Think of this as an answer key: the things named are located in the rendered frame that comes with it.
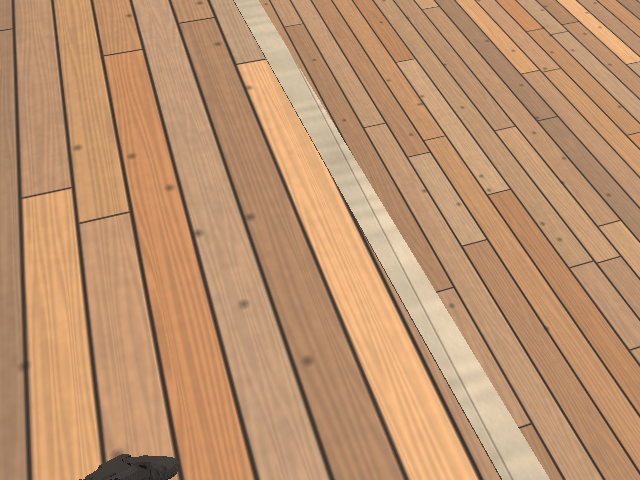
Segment robot left hand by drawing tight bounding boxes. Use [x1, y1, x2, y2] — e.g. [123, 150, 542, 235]
[79, 454, 179, 480]

